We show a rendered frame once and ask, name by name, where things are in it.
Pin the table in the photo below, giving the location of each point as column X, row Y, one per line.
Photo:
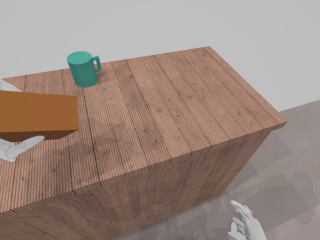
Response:
column 158, row 134

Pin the sponge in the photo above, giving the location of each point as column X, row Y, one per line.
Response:
column 24, row 115

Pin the left robot hand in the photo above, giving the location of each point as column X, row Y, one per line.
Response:
column 8, row 150

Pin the right robot hand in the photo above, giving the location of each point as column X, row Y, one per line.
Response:
column 251, row 229

